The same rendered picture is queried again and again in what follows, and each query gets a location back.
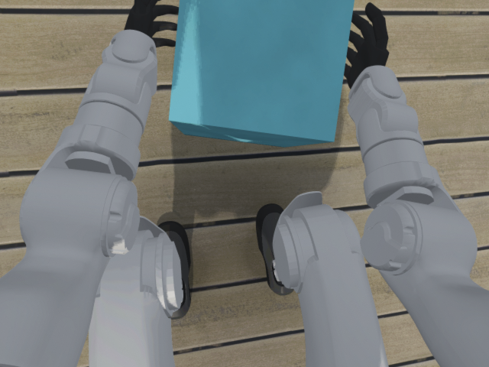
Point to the right robot hand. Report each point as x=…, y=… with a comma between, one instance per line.
x=372, y=47

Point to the robot right forearm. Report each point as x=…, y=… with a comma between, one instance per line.
x=392, y=150

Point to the left robot foot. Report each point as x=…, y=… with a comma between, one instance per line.
x=177, y=234

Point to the right robot foot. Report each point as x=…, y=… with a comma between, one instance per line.
x=266, y=221

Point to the carton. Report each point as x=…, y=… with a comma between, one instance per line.
x=265, y=72

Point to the robot foot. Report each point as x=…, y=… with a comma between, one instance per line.
x=177, y=234
x=266, y=221

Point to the right robot upper arm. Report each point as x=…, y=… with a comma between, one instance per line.
x=425, y=254

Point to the left robot upper arm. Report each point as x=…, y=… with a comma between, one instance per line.
x=73, y=222

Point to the left robot hand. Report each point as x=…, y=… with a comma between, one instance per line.
x=141, y=18

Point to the robot left forearm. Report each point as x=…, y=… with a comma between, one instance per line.
x=111, y=118

